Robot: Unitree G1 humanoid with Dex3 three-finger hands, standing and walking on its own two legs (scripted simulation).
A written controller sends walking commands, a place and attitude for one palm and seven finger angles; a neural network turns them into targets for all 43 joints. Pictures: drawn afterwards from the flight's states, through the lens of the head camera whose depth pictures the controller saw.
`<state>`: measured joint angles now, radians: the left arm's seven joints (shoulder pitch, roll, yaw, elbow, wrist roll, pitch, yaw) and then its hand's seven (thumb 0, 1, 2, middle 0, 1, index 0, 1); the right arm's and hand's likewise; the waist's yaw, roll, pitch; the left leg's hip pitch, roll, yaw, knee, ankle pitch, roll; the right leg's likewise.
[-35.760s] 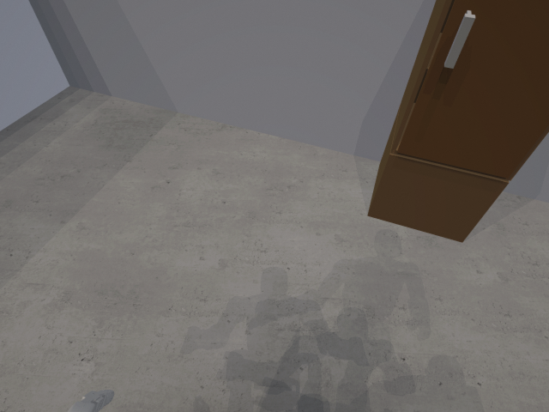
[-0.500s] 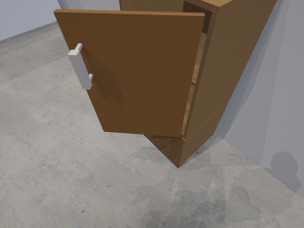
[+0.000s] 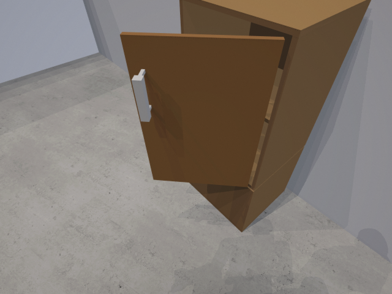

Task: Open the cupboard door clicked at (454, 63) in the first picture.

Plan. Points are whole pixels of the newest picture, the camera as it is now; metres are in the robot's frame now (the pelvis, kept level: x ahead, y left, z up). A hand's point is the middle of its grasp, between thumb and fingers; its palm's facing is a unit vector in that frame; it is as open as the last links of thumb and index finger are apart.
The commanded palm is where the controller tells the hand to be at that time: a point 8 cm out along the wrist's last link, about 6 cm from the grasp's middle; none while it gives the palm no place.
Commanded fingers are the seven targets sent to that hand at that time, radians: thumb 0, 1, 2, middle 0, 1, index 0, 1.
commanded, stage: come to a stop and stand still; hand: left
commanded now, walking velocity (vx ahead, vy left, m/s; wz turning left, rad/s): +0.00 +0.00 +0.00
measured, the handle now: (144, 95) +0.59 +0.19 +0.10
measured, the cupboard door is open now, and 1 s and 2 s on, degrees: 43 43 43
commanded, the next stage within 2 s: look again from close up in 0.30 s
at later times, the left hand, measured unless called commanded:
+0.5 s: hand out of the picture -0.01 +0.18 -0.16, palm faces +0.01 -0.98 -0.20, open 7.4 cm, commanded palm none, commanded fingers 0.00 0.90 0.90 -0.20 -0.30 -0.20 -0.30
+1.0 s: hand out of the picture +0.06 +0.16 -0.16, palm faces +0.03 -0.97 -0.23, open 7.3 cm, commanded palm +0.12 +0.22 -0.06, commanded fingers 0.00 0.85 0.88 -0.20 -0.33 -0.20 -0.33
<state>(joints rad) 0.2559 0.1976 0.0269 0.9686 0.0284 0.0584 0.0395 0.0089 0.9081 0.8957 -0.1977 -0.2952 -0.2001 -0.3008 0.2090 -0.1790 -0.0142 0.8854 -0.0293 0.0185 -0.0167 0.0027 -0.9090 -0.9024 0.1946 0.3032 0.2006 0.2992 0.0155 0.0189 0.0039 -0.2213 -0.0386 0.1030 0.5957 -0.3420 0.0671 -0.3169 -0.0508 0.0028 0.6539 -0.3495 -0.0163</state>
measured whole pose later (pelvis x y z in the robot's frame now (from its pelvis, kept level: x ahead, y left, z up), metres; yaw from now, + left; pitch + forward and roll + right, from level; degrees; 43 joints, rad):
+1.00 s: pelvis +0.04 -0.02 +0.01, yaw +2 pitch +0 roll +0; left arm 0.23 0.17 -0.01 1.08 0.02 -0.01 0.04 0.01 0.92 0.90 -0.20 -0.30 -0.20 -0.30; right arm 0.25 -0.18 0.01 1.09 -0.01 -0.03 -0.03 0.00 -0.91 -0.90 0.20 0.30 0.20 0.30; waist -0.01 0.01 0.03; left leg -0.14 -0.02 0.05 0.42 -0.29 0.03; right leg -0.22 0.00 0.01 0.46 -0.25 0.00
